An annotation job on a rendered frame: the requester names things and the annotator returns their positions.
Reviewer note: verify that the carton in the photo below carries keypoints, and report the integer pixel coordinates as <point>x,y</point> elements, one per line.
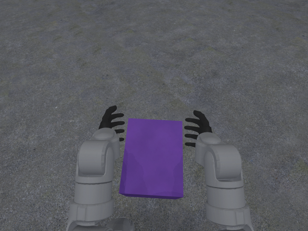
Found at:
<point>153,159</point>

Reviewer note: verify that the robot left hand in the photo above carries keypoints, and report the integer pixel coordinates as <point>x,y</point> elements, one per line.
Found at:
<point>108,117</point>

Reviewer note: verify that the robot right forearm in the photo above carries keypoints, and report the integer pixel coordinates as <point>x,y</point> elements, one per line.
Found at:
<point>222,162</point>

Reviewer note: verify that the robot right hand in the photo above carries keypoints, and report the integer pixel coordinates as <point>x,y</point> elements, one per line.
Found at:
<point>203,124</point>

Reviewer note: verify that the left robot thigh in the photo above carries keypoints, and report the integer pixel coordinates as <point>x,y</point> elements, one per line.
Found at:
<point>121,224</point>

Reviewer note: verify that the robot left forearm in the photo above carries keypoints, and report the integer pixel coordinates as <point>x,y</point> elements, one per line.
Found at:
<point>93,199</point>

